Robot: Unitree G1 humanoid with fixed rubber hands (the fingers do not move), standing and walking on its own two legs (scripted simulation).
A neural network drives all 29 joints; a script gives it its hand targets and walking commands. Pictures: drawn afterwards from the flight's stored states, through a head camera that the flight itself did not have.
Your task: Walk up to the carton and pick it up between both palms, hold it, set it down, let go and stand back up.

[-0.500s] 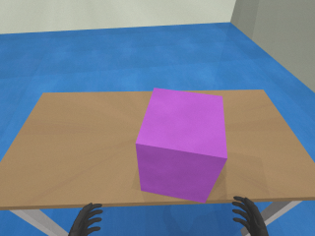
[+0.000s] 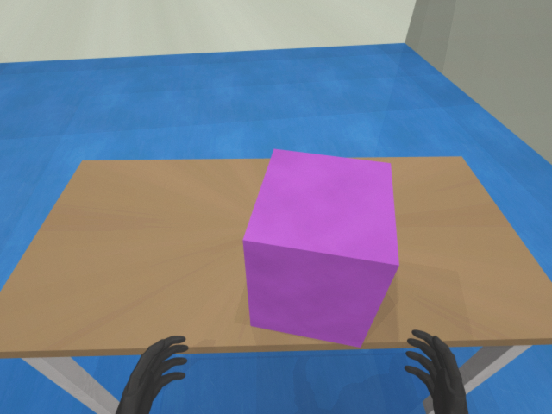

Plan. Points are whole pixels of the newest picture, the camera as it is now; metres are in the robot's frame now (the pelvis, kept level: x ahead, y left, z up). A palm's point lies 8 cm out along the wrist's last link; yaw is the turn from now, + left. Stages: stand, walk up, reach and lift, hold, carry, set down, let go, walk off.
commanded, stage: reach and lift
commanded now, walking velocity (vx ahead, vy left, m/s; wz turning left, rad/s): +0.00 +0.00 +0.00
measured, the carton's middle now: (317, 248) +0.39 -0.04 +0.01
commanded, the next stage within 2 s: none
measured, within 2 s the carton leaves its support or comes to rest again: neither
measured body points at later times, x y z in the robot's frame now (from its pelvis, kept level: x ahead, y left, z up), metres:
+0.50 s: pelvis +0.02 +0.00 +0.00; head +0.01 +0.00 +0.45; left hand +0.24 +0.20 +0.02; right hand +0.23 -0.21 +0.02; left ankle +0.00 +0.12 -0.74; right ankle -0.01 -0.13 -0.74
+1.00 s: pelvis +0.01 +0.00 +0.01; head +0.02 +0.00 +0.45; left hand +0.33 +0.18 +0.07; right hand +0.27 -0.22 +0.06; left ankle +0.00 +0.12 -0.74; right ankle -0.01 -0.13 -0.74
